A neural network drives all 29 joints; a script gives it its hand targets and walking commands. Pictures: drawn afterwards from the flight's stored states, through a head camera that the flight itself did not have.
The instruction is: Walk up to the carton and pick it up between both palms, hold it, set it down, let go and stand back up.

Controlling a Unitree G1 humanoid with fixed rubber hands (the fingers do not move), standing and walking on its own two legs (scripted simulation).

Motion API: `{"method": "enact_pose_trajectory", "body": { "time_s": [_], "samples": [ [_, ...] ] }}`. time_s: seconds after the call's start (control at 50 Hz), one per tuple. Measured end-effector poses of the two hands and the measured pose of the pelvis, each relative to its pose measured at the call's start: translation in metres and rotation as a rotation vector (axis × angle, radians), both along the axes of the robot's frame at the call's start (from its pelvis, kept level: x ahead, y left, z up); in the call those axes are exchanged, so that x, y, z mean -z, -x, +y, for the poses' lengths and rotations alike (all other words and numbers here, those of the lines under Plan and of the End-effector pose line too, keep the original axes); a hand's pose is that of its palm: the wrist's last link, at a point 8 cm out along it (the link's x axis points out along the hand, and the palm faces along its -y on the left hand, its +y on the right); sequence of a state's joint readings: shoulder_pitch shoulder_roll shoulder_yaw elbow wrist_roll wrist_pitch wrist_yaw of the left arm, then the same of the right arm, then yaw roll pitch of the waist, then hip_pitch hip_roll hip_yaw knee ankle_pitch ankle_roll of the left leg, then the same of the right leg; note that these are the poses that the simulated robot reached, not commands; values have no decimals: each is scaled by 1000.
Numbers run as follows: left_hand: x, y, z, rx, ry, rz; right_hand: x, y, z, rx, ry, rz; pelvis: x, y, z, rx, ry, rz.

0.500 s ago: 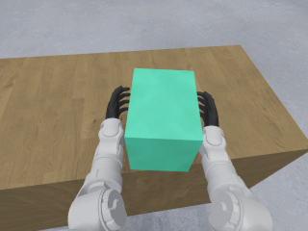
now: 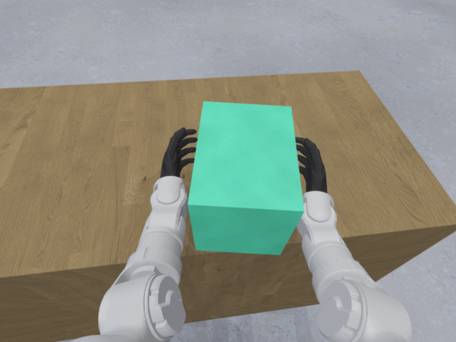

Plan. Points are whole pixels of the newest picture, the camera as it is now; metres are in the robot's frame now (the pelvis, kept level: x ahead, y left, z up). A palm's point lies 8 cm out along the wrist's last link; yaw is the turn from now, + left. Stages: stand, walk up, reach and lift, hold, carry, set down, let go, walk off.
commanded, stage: reach and lift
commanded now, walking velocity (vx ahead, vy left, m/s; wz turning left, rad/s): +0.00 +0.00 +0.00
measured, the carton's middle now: (242, 179) +0.41 +0.04 +0.03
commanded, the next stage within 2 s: none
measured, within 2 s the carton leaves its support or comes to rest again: leaves its support in 0.76 s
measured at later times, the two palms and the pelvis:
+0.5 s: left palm (174, 172) +0.39 +0.16 +0.06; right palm (314, 183) +0.39 -0.09 +0.06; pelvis -0.01 +0.00 +0.00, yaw -1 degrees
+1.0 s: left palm (178, 149) +0.39 +0.15 +0.12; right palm (334, 164) +0.39 -0.11 +0.12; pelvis -0.01 +0.00 -0.01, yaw +1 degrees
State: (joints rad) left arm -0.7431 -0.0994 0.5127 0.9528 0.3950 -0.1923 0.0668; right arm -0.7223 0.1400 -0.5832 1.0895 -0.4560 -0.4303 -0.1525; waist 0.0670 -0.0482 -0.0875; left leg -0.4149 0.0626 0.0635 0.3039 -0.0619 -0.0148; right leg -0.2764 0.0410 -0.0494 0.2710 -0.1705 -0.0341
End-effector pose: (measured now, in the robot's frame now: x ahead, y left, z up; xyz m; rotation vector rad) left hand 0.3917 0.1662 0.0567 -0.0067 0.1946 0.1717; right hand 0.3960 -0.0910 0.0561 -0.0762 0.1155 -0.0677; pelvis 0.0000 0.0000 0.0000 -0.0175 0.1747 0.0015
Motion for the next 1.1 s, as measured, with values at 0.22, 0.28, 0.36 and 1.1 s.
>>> {"method": "enact_pose_trajectory", "body": {
  "time_s": [0.22, 0.28, 0.36, 1.1],
  "samples": [
    [-2, 3, -2, -4, 21, -35, -3, 4, -2, 2, 12, -28, 1, 10, 1, 5, 2, 30],
    [-1, 3, -2, -5, 19, -33, -2, 4, -1, 2, 11, -25, 1, 13, 2, 8, 3, 39],
    [0, 2, -2, -7, 19, -30, -2, 3, -1, 2, 13, -19, 2, 13, 3, 11, 5, 55],
    [-91, 2, -17, 27, -16, -28, -89, 8, -17, 27, -39, 7, 3, 9, 1, -14, -2, -122]
  ]
}}
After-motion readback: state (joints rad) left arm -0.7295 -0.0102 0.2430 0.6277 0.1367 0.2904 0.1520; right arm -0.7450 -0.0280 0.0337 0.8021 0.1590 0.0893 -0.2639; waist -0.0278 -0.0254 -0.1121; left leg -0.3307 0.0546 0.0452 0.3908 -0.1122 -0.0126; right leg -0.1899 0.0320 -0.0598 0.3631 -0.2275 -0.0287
